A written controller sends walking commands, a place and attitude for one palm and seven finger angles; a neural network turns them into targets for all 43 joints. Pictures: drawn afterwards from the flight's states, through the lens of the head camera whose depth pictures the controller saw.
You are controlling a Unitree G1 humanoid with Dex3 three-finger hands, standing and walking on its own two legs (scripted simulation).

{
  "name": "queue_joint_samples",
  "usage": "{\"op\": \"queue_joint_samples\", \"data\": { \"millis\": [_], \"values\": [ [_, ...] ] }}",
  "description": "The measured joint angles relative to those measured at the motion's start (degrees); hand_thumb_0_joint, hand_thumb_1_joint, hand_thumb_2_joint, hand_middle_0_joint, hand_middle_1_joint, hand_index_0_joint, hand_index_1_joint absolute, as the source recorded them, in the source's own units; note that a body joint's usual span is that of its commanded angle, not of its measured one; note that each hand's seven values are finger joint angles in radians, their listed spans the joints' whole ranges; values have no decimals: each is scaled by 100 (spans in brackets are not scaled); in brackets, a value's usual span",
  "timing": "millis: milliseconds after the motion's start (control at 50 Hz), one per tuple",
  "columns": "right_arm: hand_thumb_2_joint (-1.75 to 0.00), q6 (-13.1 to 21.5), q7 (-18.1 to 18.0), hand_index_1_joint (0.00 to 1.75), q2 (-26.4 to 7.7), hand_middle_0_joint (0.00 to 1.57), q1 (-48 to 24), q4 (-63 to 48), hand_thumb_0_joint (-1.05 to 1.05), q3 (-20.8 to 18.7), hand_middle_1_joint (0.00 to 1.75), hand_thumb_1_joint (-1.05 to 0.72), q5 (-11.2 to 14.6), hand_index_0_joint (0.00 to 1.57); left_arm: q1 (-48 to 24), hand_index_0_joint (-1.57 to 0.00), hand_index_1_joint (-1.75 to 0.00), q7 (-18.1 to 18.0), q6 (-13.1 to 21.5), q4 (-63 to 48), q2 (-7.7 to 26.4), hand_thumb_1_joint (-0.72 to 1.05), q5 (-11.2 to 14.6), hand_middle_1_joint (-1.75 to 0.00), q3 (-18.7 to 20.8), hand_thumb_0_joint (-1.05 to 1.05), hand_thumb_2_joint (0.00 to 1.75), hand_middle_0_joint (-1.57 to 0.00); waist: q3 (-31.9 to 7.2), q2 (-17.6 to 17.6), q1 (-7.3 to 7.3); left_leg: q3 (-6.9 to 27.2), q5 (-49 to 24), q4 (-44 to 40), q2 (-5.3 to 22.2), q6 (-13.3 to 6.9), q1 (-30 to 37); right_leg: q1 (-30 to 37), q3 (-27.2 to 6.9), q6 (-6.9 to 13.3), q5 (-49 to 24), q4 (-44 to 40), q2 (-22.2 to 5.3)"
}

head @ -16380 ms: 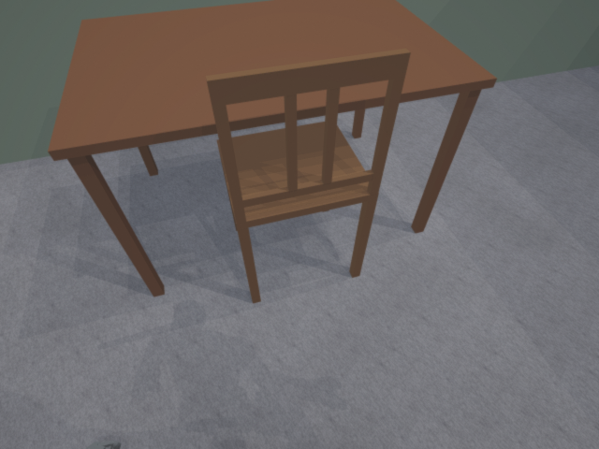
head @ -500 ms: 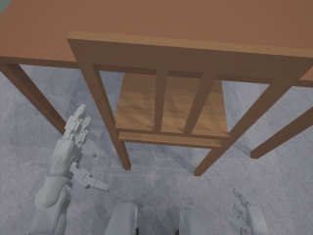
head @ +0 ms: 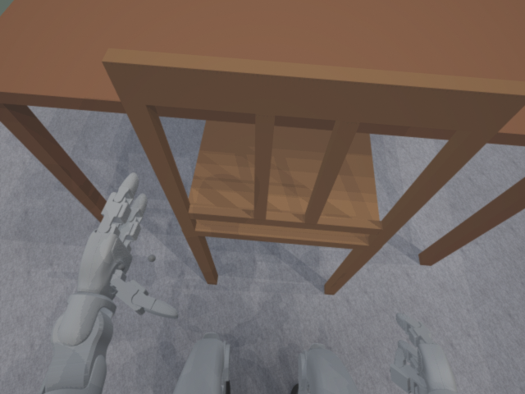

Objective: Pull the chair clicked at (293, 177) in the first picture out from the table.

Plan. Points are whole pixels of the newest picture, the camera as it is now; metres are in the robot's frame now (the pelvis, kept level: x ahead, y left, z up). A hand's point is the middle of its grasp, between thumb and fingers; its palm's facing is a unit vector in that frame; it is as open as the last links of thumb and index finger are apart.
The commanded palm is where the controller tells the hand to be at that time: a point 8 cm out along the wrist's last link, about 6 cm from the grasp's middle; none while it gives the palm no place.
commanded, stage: push the fingers through the gap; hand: left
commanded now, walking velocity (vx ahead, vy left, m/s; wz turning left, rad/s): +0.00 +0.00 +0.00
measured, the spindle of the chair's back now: (262, 174) +0.44 +0.02 +0.04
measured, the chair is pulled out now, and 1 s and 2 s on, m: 0.00 0.00 0.00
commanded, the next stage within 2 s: hook a spindle and tug to test in 1.58 s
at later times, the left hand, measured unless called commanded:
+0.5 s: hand (159, 230) +0.34 +0.17 +0.02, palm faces -0.08 -1.00 -0.04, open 16.9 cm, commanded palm +0.33 +0.22 +0.02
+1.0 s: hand (171, 200) +0.39 +0.16 +0.02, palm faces -0.08 -1.00 -0.04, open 16.9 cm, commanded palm +0.38 +0.21 +0.02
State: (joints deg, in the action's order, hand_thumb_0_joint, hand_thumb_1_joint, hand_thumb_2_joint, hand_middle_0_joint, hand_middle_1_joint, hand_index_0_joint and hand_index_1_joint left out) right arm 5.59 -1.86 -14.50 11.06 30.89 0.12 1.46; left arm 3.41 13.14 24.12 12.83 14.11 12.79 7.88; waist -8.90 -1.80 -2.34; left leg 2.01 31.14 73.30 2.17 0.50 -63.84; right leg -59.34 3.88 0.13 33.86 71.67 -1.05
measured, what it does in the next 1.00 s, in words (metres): stands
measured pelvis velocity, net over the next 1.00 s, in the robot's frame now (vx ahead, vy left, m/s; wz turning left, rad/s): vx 0.00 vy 0.01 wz -0.01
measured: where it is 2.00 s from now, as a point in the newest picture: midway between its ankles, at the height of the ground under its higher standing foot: outside the picture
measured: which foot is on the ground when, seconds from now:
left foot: down 0.00-1.00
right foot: down 0.00-1.00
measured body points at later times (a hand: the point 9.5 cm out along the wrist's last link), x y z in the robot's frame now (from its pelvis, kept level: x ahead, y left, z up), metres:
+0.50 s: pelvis +0.00 +0.01 +0.00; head +0.11 +0.01 +0.43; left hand +0.34 +0.22 +0.03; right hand +0.14 -0.25 -0.10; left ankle +0.03 +0.12 -0.62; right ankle +0.00 -0.12 -0.62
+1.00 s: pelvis +0.00 +0.01 +0.00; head +0.12 +0.02 +0.43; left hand +0.39 +0.21 +0.02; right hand +0.11 -0.25 -0.12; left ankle +0.03 +0.12 -0.62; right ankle +0.00 -0.12 -0.62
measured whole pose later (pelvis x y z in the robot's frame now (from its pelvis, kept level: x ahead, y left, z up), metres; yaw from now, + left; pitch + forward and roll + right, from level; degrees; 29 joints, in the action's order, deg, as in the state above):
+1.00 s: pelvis +0.00 +0.01 +0.00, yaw -1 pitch +24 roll -2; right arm 2.0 -0.8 -14.5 13.3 34.5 0.3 0.7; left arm -20.5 9.9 25.0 34.2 14.6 9.0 10.4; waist -8.7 -2.0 -4.5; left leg 0.8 30.4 72.8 2.1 -0.4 -66.3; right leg -62.1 2.6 -0.8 32.6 71.1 -1.2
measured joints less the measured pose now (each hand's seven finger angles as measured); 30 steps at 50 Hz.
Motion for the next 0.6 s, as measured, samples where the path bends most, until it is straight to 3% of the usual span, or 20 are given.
{"op": "queue_joint_samples", "data": {
  "millis": [600],
  "values": [
    [-90, -125, 19, 30, -22, 20, 119, 232, 1, 29, 30, -90, -21, 20, -1421, -6, -8, -131, -33, 1187, 12, -50, -194, -8, 76, -1, 30, -6, 6, -10, -84, -64, -68, -11, -26, -67, -144, -151, -66, -67, -92, -26, -25]
  ]
}}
